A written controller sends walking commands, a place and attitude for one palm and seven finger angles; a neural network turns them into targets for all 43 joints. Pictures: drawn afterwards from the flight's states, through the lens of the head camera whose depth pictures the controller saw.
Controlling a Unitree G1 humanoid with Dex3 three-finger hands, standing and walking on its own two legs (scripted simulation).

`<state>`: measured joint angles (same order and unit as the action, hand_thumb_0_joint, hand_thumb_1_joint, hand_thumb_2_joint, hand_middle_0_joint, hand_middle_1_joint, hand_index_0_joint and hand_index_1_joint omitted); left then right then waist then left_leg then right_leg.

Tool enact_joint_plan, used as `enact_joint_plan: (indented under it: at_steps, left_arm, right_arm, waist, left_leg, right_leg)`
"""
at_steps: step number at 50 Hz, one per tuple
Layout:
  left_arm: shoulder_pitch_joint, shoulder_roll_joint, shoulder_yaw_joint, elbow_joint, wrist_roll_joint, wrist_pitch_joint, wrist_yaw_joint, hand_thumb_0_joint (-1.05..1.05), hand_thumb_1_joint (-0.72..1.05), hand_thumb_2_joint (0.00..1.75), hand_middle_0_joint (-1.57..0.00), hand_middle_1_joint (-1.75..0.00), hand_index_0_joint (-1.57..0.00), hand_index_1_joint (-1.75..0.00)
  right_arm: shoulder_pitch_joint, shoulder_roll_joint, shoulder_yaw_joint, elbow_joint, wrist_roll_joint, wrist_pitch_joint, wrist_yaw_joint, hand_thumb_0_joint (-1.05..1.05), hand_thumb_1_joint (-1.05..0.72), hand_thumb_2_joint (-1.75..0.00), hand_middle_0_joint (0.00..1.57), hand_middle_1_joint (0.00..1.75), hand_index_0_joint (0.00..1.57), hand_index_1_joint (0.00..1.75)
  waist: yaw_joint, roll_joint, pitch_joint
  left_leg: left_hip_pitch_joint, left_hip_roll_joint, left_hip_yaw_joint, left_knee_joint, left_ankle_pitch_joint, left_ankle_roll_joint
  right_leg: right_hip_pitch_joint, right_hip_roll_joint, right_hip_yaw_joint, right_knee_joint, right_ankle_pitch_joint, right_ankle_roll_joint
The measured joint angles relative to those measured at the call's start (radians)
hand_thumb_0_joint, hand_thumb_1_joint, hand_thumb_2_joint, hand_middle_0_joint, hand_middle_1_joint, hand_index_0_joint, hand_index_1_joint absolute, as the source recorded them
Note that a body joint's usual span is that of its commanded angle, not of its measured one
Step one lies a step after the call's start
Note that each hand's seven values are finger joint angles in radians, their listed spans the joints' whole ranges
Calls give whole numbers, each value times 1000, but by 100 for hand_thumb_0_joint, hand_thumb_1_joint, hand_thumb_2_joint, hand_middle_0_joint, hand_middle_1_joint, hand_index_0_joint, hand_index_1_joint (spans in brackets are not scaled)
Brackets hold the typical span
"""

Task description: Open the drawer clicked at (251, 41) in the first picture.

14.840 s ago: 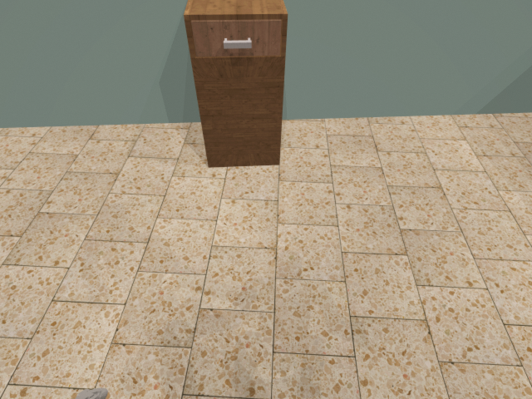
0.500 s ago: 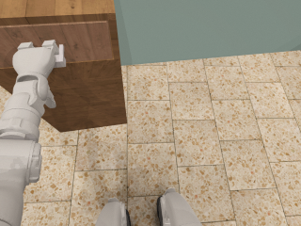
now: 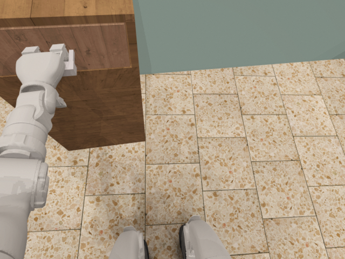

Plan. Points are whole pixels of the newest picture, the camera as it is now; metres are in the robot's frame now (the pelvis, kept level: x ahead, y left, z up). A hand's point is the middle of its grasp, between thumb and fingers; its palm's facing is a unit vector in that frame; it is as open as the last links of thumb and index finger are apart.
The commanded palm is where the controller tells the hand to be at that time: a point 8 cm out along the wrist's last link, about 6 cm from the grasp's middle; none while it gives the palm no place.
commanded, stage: close the thumb around the handle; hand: left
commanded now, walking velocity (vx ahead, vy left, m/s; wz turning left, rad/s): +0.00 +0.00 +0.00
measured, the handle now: (49, 62) +0.57 +0.24 +0.02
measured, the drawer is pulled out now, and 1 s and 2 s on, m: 0.00 0.04 0.18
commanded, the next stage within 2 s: pull the drawer open in 0.40 s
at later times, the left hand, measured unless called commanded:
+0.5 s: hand (53, 84) +0.53 +0.23 -0.01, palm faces -0.10 -0.02 -0.99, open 5.6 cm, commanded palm +0.52 +0.22 +0.05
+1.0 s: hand (53, 100) +0.49 +0.23 -0.01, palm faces -0.08 -0.05 -1.00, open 5.4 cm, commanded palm +0.48 +0.22 +0.05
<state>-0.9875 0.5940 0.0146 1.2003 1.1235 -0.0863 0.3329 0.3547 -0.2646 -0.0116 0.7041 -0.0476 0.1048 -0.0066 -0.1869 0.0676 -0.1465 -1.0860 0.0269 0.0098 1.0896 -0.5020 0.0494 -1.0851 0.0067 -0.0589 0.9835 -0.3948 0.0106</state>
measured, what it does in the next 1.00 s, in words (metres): stands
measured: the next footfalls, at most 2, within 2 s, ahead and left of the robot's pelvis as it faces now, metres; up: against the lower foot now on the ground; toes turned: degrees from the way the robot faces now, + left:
none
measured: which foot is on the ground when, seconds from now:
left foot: down 0.00-1.00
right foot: down 0.00-1.00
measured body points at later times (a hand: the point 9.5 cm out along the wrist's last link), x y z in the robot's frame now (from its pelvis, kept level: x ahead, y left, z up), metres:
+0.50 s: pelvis +0.00 +0.00 +0.00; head +0.16 +0.01 +0.42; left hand +0.53 +0.23 +0.05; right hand -0.03 -0.27 -0.12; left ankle -0.01 +0.09 -0.66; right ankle +0.03 -0.13 -0.66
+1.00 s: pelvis +0.03 +0.00 +0.02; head +0.16 +0.00 +0.45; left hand +0.48 +0.23 +0.05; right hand +0.04 -0.27 -0.11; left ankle -0.01 +0.09 -0.66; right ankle +0.03 -0.13 -0.66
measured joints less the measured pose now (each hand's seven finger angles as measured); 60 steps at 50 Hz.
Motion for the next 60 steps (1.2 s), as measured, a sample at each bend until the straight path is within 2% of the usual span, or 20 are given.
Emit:
enact_joint_plan:
  at_steps: [13,17,25,32,36,43,50,55,60]
  left_arm:
    - [-14,10,2,-2,1,-9,6,0,58,77,-39,-131,-37,-130]
    - [-10,13,9,-3,1,-7,3,0,71,82,-40,-133,-37,-131]
    - [-5,20,2,-7,-1,3,-13,-1,71,83,-38,-134,-40,-134]
    - [35,14,14,-44,-14,-5,-12,-1,72,82,-36,-135,-41,-134]
    - [89,-5,25,-90,-21,-6,-4,0,73,81,-35,-135,-42,-134]
    - [221,-69,22,-184,-36,-2,31,0,74,80,-33,-135,-42,-134]
    - [318,-129,1,-236,-24,-6,71,0,73,81,-33,-135,-42,-135]
    - [285,-145,-25,-187,-1,-9,95,-1,72,83,-34,-135,-42,-135]
    - [251,-142,-33,-155,-1,6,97,-1,72,85,-35,-135,-42,-135]
  right_arm:
    - [5,-2,2,-3,0,-2,-2,0,-91,-90,21,30,20,30]
    - [5,-2,6,-4,1,0,-1,0,-91,-90,21,30,20,30]
    - [11,-1,6,-3,4,-4,-5,0,-91,-90,21,30,20,30]
    - [19,1,-1,3,2,-3,-1,0,-91,-90,21,30,20,30]
    - [21,1,-11,5,2,5,6,0,-91,-90,21,30,20,30]
    - [15,4,-29,11,4,21,18,0,-91,-90,21,30,20,30]
    - [-22,5,-41,7,2,33,22,0,-91,-90,21,30,20,30]
    - [-64,1,-43,8,-3,27,17,0,-91,-90,21,30,20,30]
    - [-90,0,-47,-5,-3,20,14,0,-91,-90,21,30,20,30]
  waist:
    - [-2,1,1]
    - [-5,2,3]
    - [-7,5,8]
    - [3,5,5]
    - [18,6,2]
    - [59,6,-8]
    - [91,0,-23]
    - [98,-5,-27]
    - [97,-5,-25]
  left_leg:
    - [-22,0,-2,18,-2,0]
    - [-23,1,0,18,0,1]
    - [-17,2,4,11,2,2]
    - [1,6,11,0,-2,2]
    - [27,8,19,-17,-5,2]
    - [109,8,32,-70,-8,3]
    - [177,0,32,-112,-7,1]
    - [173,-10,15,-99,-9,-3]
    - [155,-10,10,-84,-8,-7]
  right_leg:
    - [-21,0,-2,16,-1,0]
    - [-23,1,0,15,1,0]
    - [-18,2,5,10,5,1]
    - [-5,7,13,0,4,2]
    - [17,10,21,-15,2,3]
    - [91,13,34,-61,0,7]
    - [156,6,34,-90,-8,6]
    - [156,-4,18,-72,-21,3]
    - [140,-6,13,-54,-23,-2]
